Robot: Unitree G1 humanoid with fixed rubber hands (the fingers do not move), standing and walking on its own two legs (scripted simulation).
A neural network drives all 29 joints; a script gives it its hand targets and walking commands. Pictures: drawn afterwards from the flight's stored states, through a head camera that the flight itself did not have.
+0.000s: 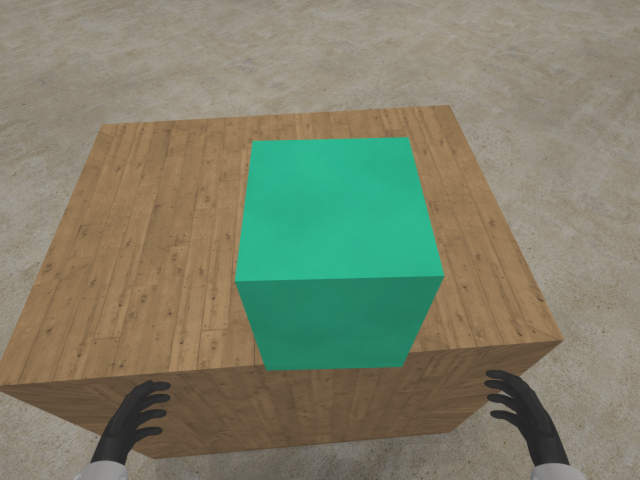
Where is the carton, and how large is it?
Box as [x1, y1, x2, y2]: [235, 137, 443, 370]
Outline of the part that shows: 408,137 272,140 252,142 235,282 266,370 381,367 402,365 443,277 443,272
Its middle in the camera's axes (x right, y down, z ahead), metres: +0.02 +0.02 +0.53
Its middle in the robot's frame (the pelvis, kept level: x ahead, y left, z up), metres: +0.40 -0.01 +0.03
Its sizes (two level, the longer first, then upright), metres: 0.210 0.200 0.250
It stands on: a pedestal, 0.67 m high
